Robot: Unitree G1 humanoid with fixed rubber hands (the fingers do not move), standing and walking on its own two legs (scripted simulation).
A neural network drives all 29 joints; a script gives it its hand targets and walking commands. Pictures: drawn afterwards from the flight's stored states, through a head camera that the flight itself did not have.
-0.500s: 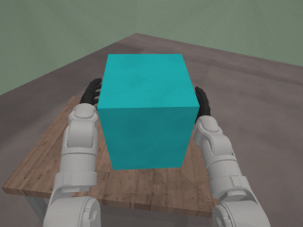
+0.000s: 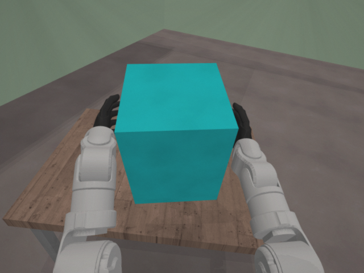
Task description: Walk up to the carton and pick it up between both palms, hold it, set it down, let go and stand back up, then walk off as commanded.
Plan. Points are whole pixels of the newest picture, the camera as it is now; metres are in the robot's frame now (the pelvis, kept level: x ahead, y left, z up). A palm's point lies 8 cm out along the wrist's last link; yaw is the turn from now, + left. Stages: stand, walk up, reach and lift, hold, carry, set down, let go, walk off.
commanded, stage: hold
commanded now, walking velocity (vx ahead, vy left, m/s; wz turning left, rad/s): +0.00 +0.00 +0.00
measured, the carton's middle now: (174, 135) +0.40 +0.01 +0.15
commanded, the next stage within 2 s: none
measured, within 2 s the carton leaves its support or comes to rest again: neither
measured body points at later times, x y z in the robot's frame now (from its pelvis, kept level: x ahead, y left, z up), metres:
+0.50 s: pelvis +0.01 +0.00 +0.00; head -0.05 +0.02 +0.45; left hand +0.37 +0.16 +0.21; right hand +0.38 -0.13 +0.20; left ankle +0.02 +0.11 -0.74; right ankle +0.04 -0.13 -0.74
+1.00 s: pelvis +0.01 +0.00 +0.00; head -0.06 +0.02 +0.44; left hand +0.37 +0.16 +0.22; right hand +0.38 -0.13 +0.21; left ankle +0.02 +0.11 -0.74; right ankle +0.04 -0.13 -0.74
